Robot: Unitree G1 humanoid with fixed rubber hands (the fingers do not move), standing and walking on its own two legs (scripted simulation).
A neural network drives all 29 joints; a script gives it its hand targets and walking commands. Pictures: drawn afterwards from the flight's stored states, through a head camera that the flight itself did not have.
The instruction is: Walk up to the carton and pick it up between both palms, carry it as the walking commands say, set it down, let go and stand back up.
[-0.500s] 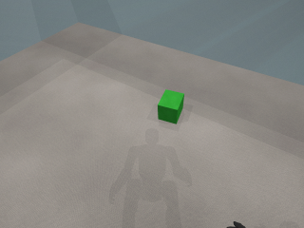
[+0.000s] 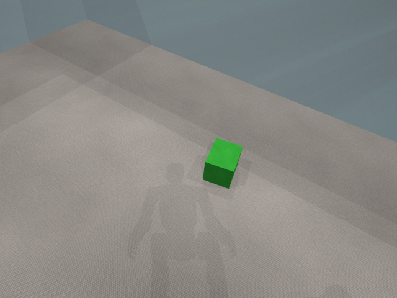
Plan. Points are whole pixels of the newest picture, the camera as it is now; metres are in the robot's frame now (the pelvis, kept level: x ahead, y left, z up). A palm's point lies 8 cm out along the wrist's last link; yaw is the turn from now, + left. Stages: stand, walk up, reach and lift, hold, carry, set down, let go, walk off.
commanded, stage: walk up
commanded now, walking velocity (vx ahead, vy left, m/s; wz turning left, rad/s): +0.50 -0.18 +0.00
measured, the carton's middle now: (222, 163) +0.95 -0.18 -0.68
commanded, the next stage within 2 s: none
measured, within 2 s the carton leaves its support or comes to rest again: neither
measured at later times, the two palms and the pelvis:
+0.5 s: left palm (109, 282) +0.19 +0.19 -0.10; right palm (321, 234) +0.31 -0.32 -0.13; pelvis +0.19 -0.07 +0.01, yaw +1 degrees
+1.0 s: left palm (120, 186) +0.43 +0.22 -0.12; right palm (305, 222) +0.34 -0.28 -0.12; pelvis +0.34 -0.03 +0.00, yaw +0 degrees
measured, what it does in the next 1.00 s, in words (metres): walks ahead: right foot, then left foot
